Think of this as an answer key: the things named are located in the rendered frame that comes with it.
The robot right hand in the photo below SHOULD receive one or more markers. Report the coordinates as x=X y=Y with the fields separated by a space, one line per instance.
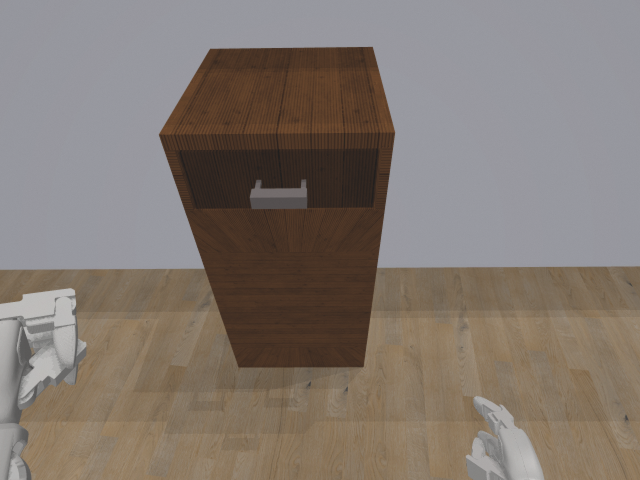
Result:
x=511 y=456

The drawer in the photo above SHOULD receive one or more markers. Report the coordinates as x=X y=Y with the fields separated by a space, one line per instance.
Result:
x=336 y=178

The robot left hand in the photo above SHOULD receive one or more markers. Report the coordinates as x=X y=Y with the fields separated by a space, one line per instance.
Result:
x=46 y=322

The left robot forearm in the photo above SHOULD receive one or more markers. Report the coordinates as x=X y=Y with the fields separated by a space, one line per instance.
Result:
x=13 y=439

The cabinet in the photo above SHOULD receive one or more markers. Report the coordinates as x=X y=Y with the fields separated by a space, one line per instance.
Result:
x=294 y=287

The handle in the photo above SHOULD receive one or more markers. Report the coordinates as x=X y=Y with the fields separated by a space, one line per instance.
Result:
x=279 y=198

